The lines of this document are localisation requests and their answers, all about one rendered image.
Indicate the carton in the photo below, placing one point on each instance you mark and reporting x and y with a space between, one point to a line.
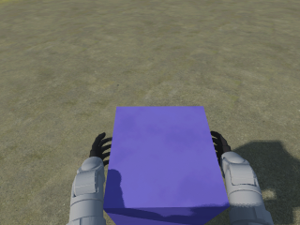
163 168

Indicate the right robot forearm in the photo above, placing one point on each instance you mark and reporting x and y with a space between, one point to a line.
244 192

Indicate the right robot hand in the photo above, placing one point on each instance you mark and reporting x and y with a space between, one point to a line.
220 145

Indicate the left robot hand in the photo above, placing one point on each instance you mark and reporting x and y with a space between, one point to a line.
98 149

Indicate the left robot forearm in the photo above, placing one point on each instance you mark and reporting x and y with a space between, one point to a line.
87 194

